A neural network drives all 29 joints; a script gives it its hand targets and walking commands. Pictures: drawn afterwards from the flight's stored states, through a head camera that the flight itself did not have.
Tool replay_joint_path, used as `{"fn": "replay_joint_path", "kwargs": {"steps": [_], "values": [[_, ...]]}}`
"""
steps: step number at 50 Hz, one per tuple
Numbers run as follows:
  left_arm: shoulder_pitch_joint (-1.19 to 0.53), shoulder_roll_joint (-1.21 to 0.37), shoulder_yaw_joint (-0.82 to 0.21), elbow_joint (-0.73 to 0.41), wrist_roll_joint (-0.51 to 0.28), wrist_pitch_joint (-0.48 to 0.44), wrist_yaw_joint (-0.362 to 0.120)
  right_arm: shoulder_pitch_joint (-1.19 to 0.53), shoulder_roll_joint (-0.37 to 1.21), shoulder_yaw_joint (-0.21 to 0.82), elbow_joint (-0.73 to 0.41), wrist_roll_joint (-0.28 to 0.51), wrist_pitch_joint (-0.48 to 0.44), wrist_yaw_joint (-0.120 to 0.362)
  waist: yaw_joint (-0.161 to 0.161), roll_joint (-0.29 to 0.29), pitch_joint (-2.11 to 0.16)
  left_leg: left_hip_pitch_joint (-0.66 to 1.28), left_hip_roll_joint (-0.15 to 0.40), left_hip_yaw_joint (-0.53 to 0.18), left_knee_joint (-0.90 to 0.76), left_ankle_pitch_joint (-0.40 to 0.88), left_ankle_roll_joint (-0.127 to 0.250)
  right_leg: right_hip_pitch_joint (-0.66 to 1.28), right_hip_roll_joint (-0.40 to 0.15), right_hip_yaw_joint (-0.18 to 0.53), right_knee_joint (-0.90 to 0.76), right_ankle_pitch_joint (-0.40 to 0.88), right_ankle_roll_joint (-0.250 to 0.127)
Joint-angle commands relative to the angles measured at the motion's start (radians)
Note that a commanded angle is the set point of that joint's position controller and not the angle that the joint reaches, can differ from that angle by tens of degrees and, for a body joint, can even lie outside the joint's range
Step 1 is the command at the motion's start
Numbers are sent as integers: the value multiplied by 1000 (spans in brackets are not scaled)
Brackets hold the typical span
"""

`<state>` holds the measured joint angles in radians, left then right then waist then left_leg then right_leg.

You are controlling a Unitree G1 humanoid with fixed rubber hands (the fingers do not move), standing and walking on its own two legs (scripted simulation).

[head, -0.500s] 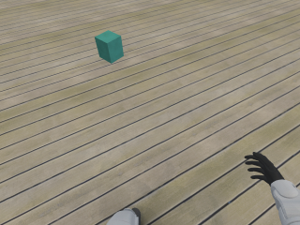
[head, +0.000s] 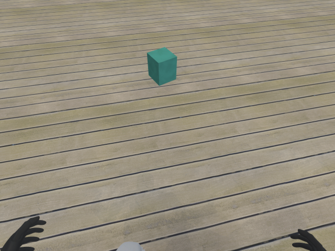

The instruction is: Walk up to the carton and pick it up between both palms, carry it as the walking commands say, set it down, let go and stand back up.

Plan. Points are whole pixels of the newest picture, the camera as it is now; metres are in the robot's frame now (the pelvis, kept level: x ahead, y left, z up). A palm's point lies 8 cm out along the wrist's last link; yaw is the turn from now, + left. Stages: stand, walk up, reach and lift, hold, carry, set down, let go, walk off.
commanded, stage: walk up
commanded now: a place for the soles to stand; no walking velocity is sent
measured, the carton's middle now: (162, 66) +1.78 +0.11 -0.64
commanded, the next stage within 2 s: none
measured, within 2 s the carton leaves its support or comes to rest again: neither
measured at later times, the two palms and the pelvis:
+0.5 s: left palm (55, 205) +0.24 +0.32 -0.09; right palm (254, 131) +0.51 -0.28 -0.07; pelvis +0.27 -0.01 -0.01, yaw +16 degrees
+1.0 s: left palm (82, 137) +0.47 +0.31 -0.08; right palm (247, 81) +0.79 -0.32 -0.06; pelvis +0.55 -0.05 -0.01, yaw +25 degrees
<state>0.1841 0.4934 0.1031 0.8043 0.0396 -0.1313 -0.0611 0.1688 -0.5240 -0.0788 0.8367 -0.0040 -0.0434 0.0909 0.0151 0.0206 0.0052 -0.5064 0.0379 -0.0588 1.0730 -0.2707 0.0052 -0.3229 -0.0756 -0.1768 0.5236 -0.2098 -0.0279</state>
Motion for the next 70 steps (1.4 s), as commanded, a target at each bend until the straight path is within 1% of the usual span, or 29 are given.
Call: {"fn": "replay_joint_path", "kwargs": {"steps": [1, 11, 14, 16, 17, 18, 19, 20, 24, 32, 35, 36, 37, 38, 40, 42, 47, 49, 50, 51, 52, 54, 58, 64, 66, 67, 68, 69, 70], "values": [[46, 211, 50, -34, -7, -16, 7, -64, -156, -46, -42, 4, -11, 20, 48, -127, 12, -210, 95, 8, -58, 113, -39, 230, -235, 249, -412, -302, -66], [158, 204, 43, -41, -26, 38, 10, -247, -46, -14, -151, -12, 16, 27, 98, -131, 70, -67, 4, 178, -467, 229, 18, 339, -182, -71, -341, 292, -21], [139, 216, 39, -61, -30, 56, 24, -197, -61, -24, -164, -23, 15, 13, 47, -143, 34, 45, -39, 205, -485, 165, 49, 351, -208, -102, -212, 455, -33], [125, 216, 30, -81, -44, 67, 33, -13, -108, -47, -136, -36, 10, -11, -57, -141, -94, 352, -98, 207, -520, 80, 106, 248, -192, -157, 92, 622, -32], [142, 190, 12, -92, -43, 70, 34, 156, -163, -71, -99, -45, 2, -31, -140, -70, -204, 662, -62, 84, -571, -1, 167, 49, -145, -157, 404, 490, -27], [187, 117, -15, -113, -25, 60, 25, 224, -273, -103, -105, -38, -7, -59, -149, 114, -256, 915, 213, -353, -584, -88, 233, -320, -16, -88, 687, -119, -13], [212, 174, -1, -135, -25, 61, 21, 155, -336, -111, -136, -12, -20, -70, -95, 21, -329, 917, 400, -757, -723, -117, 335, -494, 47, 111, 876, -295, 16], [117, 221, 2, -146, -30, 52, 21, 117, -293, -103, -134, 22, -30, -81, -88, -136, -250, 796, 386, -596, -754, -2, 318, -494, -56, 226, 826, -181, 7], [141, 191, 4, -93, -15, 59, -6, 36, -159, -59, -118, 23, -68, -90, 3, -1, -68, 379, 182, -156, -760, 386, 237, -285, -129, 215, 546, -103, 41], [-67, 139, 26, -92, -8, 65, -72, 83, -224, -71, -89, 6, -86, -75, -36, 103, 43, 94, 117, -81, -777, -78, 186, -49, -61, 130, 155, 77, 27], [-3, 176, 44, -73, -8, 54, -66, 66, -218, -57, -81, -3, -79, -82, 41, 49, 5, 2, 102, -61, -568, -89, 151, 170, -5, 109, 77, -53, 8], [141, 231, 67, -43, -10, 44, -50, 85, -175, -38, -78, -10, -76, -84, 121, -143, -66, -89, 22, 8, -239, -39, 113, 361, -34, 212, -48, -219, -19], [232, 364, 100, -63, -4, 38, -36, 132, -81, -5, -111, 8, -85, -91, 160, -452, -199, -284, -90, 124, 118, -248, 46, 506, -361, 693, -251, -528, -142], [175, 352, 99, -90, -14, 50, -28, 118, -165, -18, -89, 9, -79, -105, 134, -273, -186, -321, -41, 26, 204, -242, 55, 442, -397, 789, -304, -634, -230], [63, 251, 71, -91, -28, 62, -20, 116, -214, -33, -40, 16, -83, -97, 60, -134, -56, -258, 44, 26, 129, -89, 25, 294, -300, 563, -239, -449, -233], [18, 221, 58, -97, -19, 68, -18, 150, -190, -34, -15, 12, -67, -82, 34, -204, 19, -134, 59, 65, -94, -145, 3, 143, -228, 364, -259, -283, -206], [-15, 221, 57, -153, -12, 78, -41, 180, -142, -41, -44, 9, -66, -67, 9, -207, 23, 103, 5, 141, -391, -16, 32, -10, -220, 255, -258, -385, -194], [-42, 187, 42, -167, -13, 88, -45, 252, -146, -54, -41, 0, -75, -72, -44, -115, -2, 354, -41, 168, -478, 67, 36, -159, -162, 163, -126, -475, -142], [-42, 152, 26, -175, -5, 91, -45, 347, -180, -72, -26, -5, -81, -83, -103, -21, -52, 556, -36, 111, -493, -15, 59, -284, -114, 104, 71, -417, -105], [-70, 94, 6, -208, -12, 86, -45, 465, -269, -103, -19, -13, -89, -104, -183, 199, -72, 680, 141, -229, -663, -321, 121, -461, -17, 40, 456, -258, -49], [-61, 128, 11, -220, -15, 89, -39, 422, -355, -108, -77, -7, -97, -124, -159, 173, -70, 634, 382, -755, -892, -550, 227, -616, 42, 183, 668, -299, -1], [-19, 235, 34, -180, -8, 96, -29, 263, -294, -89, -94, 23, -94, -128, -63, -25, 11, 485, 381, -563, -832, -383, 280, -575, -83, 289, 687, -161, 26], [53, 178, 33, -119, -5, 90, -51, 205, -233, -66, -85, 11, -104, -122, -30, 79, 22, 281, 224, -159, -712, 165, 241, -344, -97, 218, 446, -172, 42], [-25, 160, 50, -137, -10, 89, -81, 164, -276, -74, -86, 8, -95, -114, -16, 126, 2, 91, 176, -37, -640, 16, 181, -18, -25, 96, 158, -25, 15], [98, 198, 71, -99, -5, 81, -70, 149, -230, -54, -81, 1, -83, -115, 65, -20, -40, -34, 102, 32, -381, -54, 138, 215, 41, 72, 73, -96, 7], [221, 289, 101, -88, 5, 74, -55, 170, -164, -32, -92, 10, -82, -116, 127, -292, -99, -210, -12, 146, -1, -67, 67, 372, -151, 410, -130, -394, -66], [232, 359, 114, -115, -8, 73, -39, 175, -125, -13, -110, 15, -81, -128, 137, -415, -127, -356, -62, 111, 162, -302, 51, 377, -349, 748, -287, -564, -203], [183, 320, 105, -122, -26, 81, -34, 132, -195, -20, -95, 6, -76, -134, 110, -223, -87, -328, 2, 15, 206, -214, 47, 304, -336, 717, -260, -597, -243], [129, 279, 89, -125, -32, 87, -28, 152, -217, -26, -69, 17, -79, -128, 72, -166, -45, -286, 32, 32, 162, -153, 34, 244, -296, 621, -237, -529, -247]]}}
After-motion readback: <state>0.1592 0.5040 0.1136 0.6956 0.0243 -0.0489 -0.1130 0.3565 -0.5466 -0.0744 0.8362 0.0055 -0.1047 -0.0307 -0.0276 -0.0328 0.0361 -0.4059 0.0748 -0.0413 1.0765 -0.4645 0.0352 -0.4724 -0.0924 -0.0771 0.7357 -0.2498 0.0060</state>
